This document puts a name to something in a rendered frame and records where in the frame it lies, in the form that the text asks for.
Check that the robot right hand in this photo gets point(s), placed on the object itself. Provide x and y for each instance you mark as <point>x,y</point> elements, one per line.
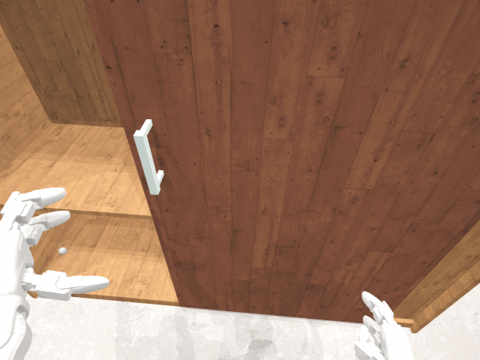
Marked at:
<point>389,337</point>

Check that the wardrobe door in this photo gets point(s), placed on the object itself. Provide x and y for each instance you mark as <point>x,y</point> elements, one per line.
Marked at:
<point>311,149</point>
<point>462,257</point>

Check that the handle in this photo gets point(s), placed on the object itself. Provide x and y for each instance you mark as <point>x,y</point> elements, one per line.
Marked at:
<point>153,179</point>

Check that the robot left hand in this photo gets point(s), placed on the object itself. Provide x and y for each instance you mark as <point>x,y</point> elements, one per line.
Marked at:
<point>19,231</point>

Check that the left robot forearm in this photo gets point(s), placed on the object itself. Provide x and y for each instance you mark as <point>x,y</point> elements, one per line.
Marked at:
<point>15,333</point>

